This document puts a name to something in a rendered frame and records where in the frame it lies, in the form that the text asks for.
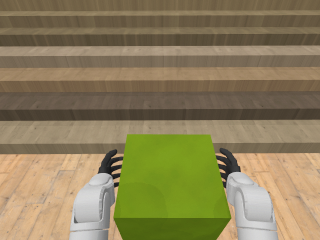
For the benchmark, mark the right robot forearm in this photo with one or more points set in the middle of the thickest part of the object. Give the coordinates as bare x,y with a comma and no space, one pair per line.
253,207

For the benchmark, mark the robot right hand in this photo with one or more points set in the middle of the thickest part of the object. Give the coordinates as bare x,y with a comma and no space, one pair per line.
230,167

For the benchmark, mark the robot left hand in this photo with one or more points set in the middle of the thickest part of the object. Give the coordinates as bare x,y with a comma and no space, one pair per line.
106,165

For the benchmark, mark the carton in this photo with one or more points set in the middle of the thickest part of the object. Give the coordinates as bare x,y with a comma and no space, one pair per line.
170,188

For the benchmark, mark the left robot forearm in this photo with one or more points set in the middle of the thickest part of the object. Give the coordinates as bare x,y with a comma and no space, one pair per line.
90,218

